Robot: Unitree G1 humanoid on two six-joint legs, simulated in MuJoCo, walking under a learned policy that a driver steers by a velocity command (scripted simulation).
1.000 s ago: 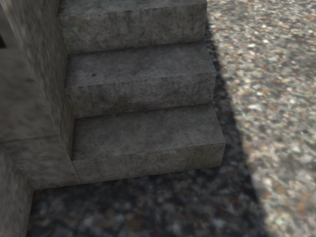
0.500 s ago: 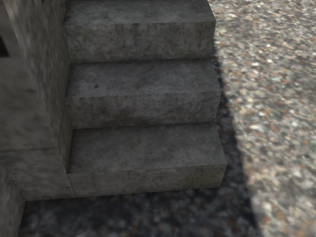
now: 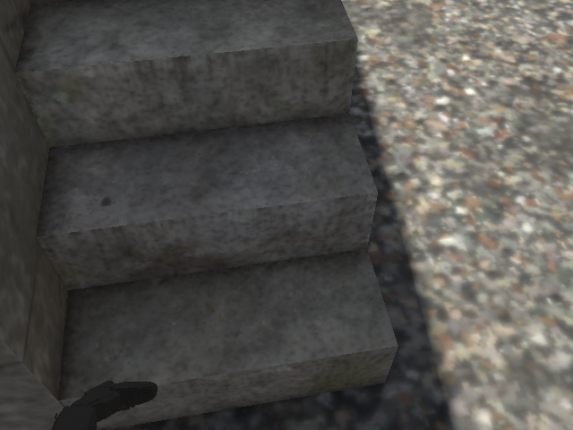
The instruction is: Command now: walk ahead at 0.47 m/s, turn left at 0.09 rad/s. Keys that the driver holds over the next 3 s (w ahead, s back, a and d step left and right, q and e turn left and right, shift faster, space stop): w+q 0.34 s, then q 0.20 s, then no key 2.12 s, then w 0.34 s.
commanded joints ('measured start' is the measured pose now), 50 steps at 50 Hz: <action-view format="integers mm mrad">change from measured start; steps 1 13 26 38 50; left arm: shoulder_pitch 551 314 366 304 205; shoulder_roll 301 125 85 26 40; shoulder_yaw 89 26 1 0 -10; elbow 120 94 31 0 22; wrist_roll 136 56 51 44 54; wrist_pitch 15 -32 33 159 62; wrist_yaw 24 40 62 108 59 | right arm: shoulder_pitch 125 -269 -126 -289 -228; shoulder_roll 29 -26 -193 -44 -49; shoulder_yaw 6 -17 -78 -15 -48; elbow -86 -169 -203 -243 -153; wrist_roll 5 -34 -23 -51 -31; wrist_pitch -19 44 27 54 93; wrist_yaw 15 54 -25 -54 -70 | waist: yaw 167 39 15 63 29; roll -286 -83 97 167 -103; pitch -393 -5 -244 -150 -21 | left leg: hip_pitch -704 -688 -126 -453 -578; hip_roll -123 53 299 100 9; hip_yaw -5 -48 -434 -195 -133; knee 922 579 -6 -63 478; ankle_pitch -53 360 1146 846 17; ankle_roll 71 71 431 241 -78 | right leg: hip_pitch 902 320 -81 269 307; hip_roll -440 -243 -33 16 -229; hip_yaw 716 24 86 18 262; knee -207 -455 837 302 -276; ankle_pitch -156 39 -441 -302 187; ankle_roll -212 -92 121 133 -122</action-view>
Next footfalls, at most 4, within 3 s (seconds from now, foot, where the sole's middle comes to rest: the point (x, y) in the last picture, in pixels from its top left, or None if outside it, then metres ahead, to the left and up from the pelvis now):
0.46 left None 0.31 0.09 -0.75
0.88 right None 0.32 -0.12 -0.75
1.20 left None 0.20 0.10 -0.75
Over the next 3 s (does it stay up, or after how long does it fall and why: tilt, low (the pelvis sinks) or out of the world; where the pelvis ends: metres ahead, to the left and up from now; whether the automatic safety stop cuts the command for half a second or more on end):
stays up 0.26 -0.01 0.02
